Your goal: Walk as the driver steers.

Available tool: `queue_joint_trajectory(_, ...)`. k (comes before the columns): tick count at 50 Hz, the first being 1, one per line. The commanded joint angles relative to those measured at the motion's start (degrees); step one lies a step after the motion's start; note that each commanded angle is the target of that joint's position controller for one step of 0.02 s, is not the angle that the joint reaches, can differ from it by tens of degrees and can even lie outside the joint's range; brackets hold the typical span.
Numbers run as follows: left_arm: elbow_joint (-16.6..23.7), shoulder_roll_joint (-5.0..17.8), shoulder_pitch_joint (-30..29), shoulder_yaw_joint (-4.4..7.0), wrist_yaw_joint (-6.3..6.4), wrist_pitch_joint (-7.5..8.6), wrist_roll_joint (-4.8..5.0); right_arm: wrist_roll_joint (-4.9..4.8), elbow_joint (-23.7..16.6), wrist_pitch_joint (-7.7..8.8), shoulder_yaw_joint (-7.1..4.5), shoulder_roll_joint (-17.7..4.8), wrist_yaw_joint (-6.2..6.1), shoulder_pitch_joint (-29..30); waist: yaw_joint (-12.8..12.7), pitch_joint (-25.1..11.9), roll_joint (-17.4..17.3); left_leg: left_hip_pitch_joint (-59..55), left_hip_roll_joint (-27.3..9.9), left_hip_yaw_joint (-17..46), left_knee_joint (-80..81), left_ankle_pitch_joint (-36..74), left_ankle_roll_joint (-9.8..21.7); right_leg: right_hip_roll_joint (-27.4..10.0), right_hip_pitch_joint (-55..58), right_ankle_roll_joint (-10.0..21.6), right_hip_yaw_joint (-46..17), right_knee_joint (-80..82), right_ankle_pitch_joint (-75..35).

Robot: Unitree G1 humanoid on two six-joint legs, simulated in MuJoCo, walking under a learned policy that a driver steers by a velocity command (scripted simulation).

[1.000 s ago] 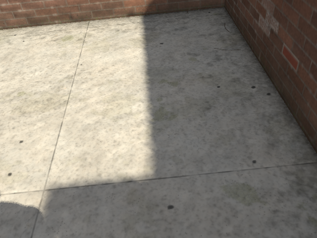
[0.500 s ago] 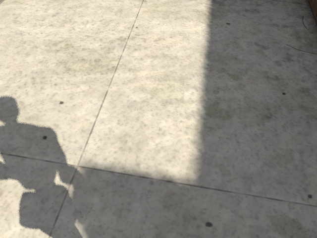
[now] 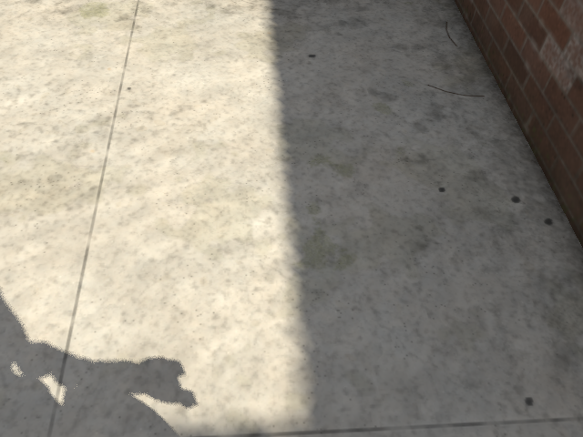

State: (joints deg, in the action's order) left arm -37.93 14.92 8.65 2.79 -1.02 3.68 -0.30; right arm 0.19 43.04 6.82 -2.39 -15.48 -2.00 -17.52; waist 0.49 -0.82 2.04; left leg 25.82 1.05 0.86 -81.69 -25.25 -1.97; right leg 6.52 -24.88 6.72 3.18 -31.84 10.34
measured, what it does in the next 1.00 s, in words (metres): walks ahead: left foot, then right foot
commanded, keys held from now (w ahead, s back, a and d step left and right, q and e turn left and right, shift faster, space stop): e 0.32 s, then q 0.68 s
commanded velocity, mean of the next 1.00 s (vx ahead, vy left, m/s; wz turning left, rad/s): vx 0.08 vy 0.00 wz -0.03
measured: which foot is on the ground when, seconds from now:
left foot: up 0.00-0.24, down 0.26-0.58, up 0.60-0.82, down 0.84-1.00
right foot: down 0.00-0.26, up 0.28-0.52, down 0.54-0.84, up 0.86-1.00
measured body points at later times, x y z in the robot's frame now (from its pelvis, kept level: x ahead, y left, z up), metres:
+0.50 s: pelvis +0.13 +0.08 +0.01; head +0.15 +0.09 +0.46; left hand +0.37 +0.25 -0.09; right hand +0.20 -0.19 -0.10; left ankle +0.26 +0.17 -0.72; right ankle +0.08 -0.04 -0.71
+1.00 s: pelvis +0.14 +0.13 +0.02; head +0.19 +0.15 +0.46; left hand +0.34 +0.40 -0.08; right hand +0.28 -0.15 -0.07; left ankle +0.16 +0.21 -0.72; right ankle +0.09 -0.02 -0.63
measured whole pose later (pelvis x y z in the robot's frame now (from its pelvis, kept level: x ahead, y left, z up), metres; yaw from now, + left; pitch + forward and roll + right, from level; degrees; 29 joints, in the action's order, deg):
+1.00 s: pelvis +0.14 +0.13 +0.02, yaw +0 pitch +4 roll -1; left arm -38.6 16.4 3.5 5.8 1.7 -1.7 0.0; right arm -0.7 35.9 -2.4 -3.7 -15.6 -1.0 -11.2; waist 2.0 1.1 1.8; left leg 19.8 3.8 3.2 -29.5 -13.2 3.7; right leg 0.2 -30.7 -4.3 -2.6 -67.3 28.7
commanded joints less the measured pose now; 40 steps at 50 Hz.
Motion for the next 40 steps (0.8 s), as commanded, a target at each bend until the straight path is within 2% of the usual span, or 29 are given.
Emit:
queue_joint_trajectory(1,5.5,5.9,-1.7,1.93,-0.09,-0.92,0.47,1.12,-8.3,0.29,-1.38,-6.6,0.09,1.9,2.5,-1.6,-6.1,18.7,-5.1,3.7,1.0,4.4,-1.1,-18.0,11.6,13.2,-25.5,15.3,-17.7)
queue_joint_trajectory(2,5.4,6.1,-2.2,2.17,-0.42,-0.94,0.09,1.20,-8.9,-0.83,-1.65,-6.5,-0.27,1.5,3.9,1.0,-4.5,15.9,-5.8,3.5,4.6,4.7,-1.7,-16.1,4.9,12.0,-23.1,15.6,-21.0)
queue_joint_trajectory(3,5.1,7.4,-3.0,2.66,-0.23,-1.19,-0.19,1.73,-9.5,-1.55,-1.08,-5.0,-0.92,1.5,4.8,1.3,-3.0,13.4,-6.1,2.6,11.2,4.3,-2.5,-14.1,0.3,10.8,-19.9,15.2,-25.4)
queue_joint_trajectory(5,5.1,8.6,-2.7,3.45,1.34,-1.23,-0.12,2.01,-8.8,-1.56,-0.06,-3.1,-1.70,2.5,3.8,-2.7,-1.0,7.2,-4.3,1.5,26.5,9.6,-3.3,-9.6,-2.3,8.9,-14.5,12.7,-30.1)
queue_joint_trajectory(6,3.9,8.9,-1.4,3.97,2.19,-2.09,0.83,1.41,-9.2,-1.48,0.33,-2.2,-1.72,4.0,3.3,-5.0,0.3,4.6,-3.6,1.3,32.2,12.7,-3.0,-8.3,-0.9,8.0,-13.6,9.6,-29.6)
queue_joint_trajectory(8,2.4,10.4,1.0,4.64,2.92,-2.90,1.44,0.68,-9.3,-2.20,0.20,-2.7,-1.47,5.9,2.3,-9.8,3.1,0.6,-0.5,1.1,38.7,17.6,-3.5,-8.4,0.9,7.0,-15.2,6.2,-22.7)
queue_joint_trajectory(9,1.9,8.6,2.2,4.17,2.82,-3.43,2.35,0.02,-9.4,-2.41,-0.39,-3.1,-1.22,6.5,2.0,-11.0,3.5,-2.1,0.7,0.9,42.0,21.7,-3.4,-8.1,1.3,5.4,-15.7,4.5,-17.6)
queue_joint_trajectory(10,2.0,8.7,1.2,4.35,2.62,-4.28,3.08,0.00,-9.7,-3.07,-0.48,-3.1,-0.68,6.1,3.2,-11.4,4.2,-5.3,0.6,2.2,46.1,24.0,-2.5,-8.1,1.6,3.9,-17.4,2.5,-12.8)
queue_joint_trajectory(11,2.2,7.0,0.5,3.89,2.63,-4.45,3.14,0.26,-9.0,-3.55,-0.89,-2.9,-0.40,5.4,3.9,-10.7,4.5,-9.1,0.8,1.8,50.6,27.6,-1.4,-7.4,1.0,1.6,-17.9,-0.1,-9.5)
queue_joint_trajectory(12,2.5,5.6,0.2,3.64,2.70,-4.26,2.36,0.65,-8.7,-3.79,-1.48,-3.2,-0.03,4.0,4.6,-9.8,4.1,-12.7,-0.1,1.4,53.2,30.4,-0.2,-5.7,0.1,-0.8,-17.8,-4.1,-5.8)
queue_joint_trajectory(13,4.0,2.2,0.0,2.85,2.59,-3.69,0.77,1.31,-8.3,-3.83,-2.73,-6.7,-0.62,0.7,4.7,-10.2,-1.2,-20.2,-8.2,7.7,53.3,42.4,2.7,-1.6,-6.4,-4.0,-13.9,-14.4,5.1)
queue_joint_trajectory(14,4.7,-1.3,6.4,1.54,1.88,-2.82,0.13,3.10,-9.6,-4.23,-2.23,-8.3,-0.61,-0.4,1.4,-13.6,-16.4,-27.0,-24.1,23.4,54.3,65.0,13.4,3.0,-16.0,-7.6,-10.6,-31.3,30.1)
queue_joint_trajectory(15,4.9,3.3,11.2,2.14,1.15,-2.65,0.82,2.58,-9.9,-4.51,-3.06,-10.3,-0.37,2.1,-1.4,-20.0,-22.5,-26.7,-30.3,37.7,58.1,50.7,19.6,-1.5,-17.9,-9.3,-11.4,-44.2,28.4)
queue_joint_trajectory(16,4.1,7.2,8.4,3.26,1.32,-3.92,1.78,2.07,-11.4,-5.13,-2.67,-7.6,-0.79,5.7,-0.4,-17.7,-17.4,-23.7,-26.6,32.6,58.8,34.8,18.2,-4.5,-18.5,-10.0,-10.3,-49.8,24.4)
queue_joint_trajectory(17,4.3,6.2,5.2,2.89,2.07,-5.21,1.95,1.76,-10.5,-5.27,-1.68,-4.4,-0.98,6.9,0.5,-14.2,-11.9,-17.6,-21.6,26.2,60.5,22.5,15.1,-6.0,-17.1,-9.5,-9.1,-49.1,20.0)
queue_joint_trajectory(18,4.3,4.3,3.6,2.22,2.66,-6.39,1.47,1.65,-10.3,-5.65,-0.95,-3.5,-1.06,9.1,-0.2,-11.0,-9.4,-11.2,-17.7,21.2,61.7,19.6,13.2,-6.2,-13.2,-9.4,-7.9,-45.2,17.5)
queue_joint_trajectory(20,4.7,-0.5,3.0,0.50,1.83,-7.06,0.62,1.79,-9.4,-6.63,-0.29,-2.9,-0.59,12.4,-2.8,-9.4,-9.1,-1.9,-11.7,10.8,62.7,22.2,10.9,-6.6,-0.6,-9.0,-4.8,-31.1,17.4)
queue_joint_trajectory(21,4.5,-2.8,2.6,-0.42,1.22,-6.73,0.31,1.27,-8.6,-6.93,0.01,-1.7,-0.06,12.3,-2.6,-9.4,-10.3,-1.5,-9.7,8.2,63.2,21.9,10.7,-6.5,3.7,-8.9,-3.5,-22.8,18.9)
queue_joint_trajectory(22,4.4,-3.2,1.9,-0.58,0.81,-6.38,0.01,0.51,-8.0,-7.21,-0.01,-1.4,0.46,11.4,-1.9,-9.0,-11.7,-3.2,-9.0,8.5,63.4,20.5,11.4,-6.2,5.5,-9.1,-2.7,-16.3,19.1)
queue_joint_trajectory(25,2.4,-0.3,4.4,0.77,0.54,-6.54,-0.37,-0.72,-7.0,-7.73,-0.73,-3.1,1.25,8.6,-2.4,-6.1,-13.1,-3.6,-9.4,11.5,62.0,15.8,11.3,-4.3,13.9,-7.1,-1.0,3.4,5.8)
queue_joint_trajectory(26,2.8,1.9,4.4,1.27,0.57,-6.82,-1.40,-1.15,-6.9,-7.63,-1.08,-3.7,1.36,7.5,-1.9,-5.1,-11.7,-1.3,-9.2,12.0,60.9,13.5,8.9,-5.8,16.2,-5.4,-2.5,4.1,4.6)
queue_joint_trajectory(27,4.0,4.8,4.5,1.79,0.93,-7.00,-2.53,-1.02,-7.4,-7.32,-1.02,-3.2,1.56,7.5,-1.4,-4.7,-6.8,3.0,-7.2,11.1,57.1,10.9,6.0,-12.0,18.6,-2.9,-8.0,5.6,2.4)
queue_joint_trajectory(28,2.9,7.8,3.1,2.84,1.08,-6.87,-2.66,-1.42,-8.7,-6.73,-0.87,-1.7,1.27,7.5,0.8,-3.7,6.6,2.5,-1.3,2.7,52.4,6.5,3.9,-18.1,10.7,1.5,-14.0,9.6,7.1)
queue_joint_trajectory(29,3.8,5.6,-0.1,2.49,1.19,-6.19,-2.34,-0.78,-8.4,-6.62,-1.47,-3.5,0.92,9.0,0.4,-1.1,9.3,0.2,-0.5,1.4,47.9,6.1,2.4,-21.0,4.6,3.9,-17.1,14.4,10.5)
queue_joint_trajectory(30,4.4,5.2,-3.4,2.61,1.63,-5.49,-1.70,-0.57,-8.2,-6.86,-2.29,-4.8,0.80,9.4,0.9,0.7,10.3,0.8,0.0,0.3,42.4,6.2,2.2,-21.4,4.1,3.9,-16.6,14.7,9.2)
queue_joint_trajectory(32,4.8,5.3,-5.6,3.09,2.46,-4.31,-0.61,-0.28,-7.6,-7.89,-2.84,-4.6,0.63,8.2,0.6,0.7,10.3,3.6,-0.3,-0.2,34.5,3.7,2.1,-23.2,6.9,4.4,-15.4,13.2,-1.7)
queue_joint_trajectory(34,4.2,5.5,-4.4,3.41,3.37,-3.53,0.11,-1.10,-8.3,-8.27,-3.01,-3.6,0.91,8.5,0.3,-0.1,7.5,8.7,-2.0,1.9,27.2,-1.8,1.9,-25.9,13.0,5.6,-15.8,11.1,-14.8)
queue_joint_trajectory(37,3.4,6.4,-4.6,4.20,3.38,-3.75,1.17,-1.47,-8.7,-8.69,-2.41,-2.1,2.04,8.3,-0.1,-2.8,6.3,7.2,-3.0,-0.1,31.4,-2.4,1.8,-24.8,17.8,4.0,-10.8,6.3,-24.5)
queue_joint_trajectory(40,2.7,7.9,-4.1,4.87,3.56,-4.86,2.12,-2.12,-8.3,-8.77,-2.85,-2.7,3.13,6.9,0.6,-4.3,7.6,-2.1,0.2,-5.5,45.0,7.2,3.1,-22.7,16.7,1.3,-6.0,1.9,-22.4)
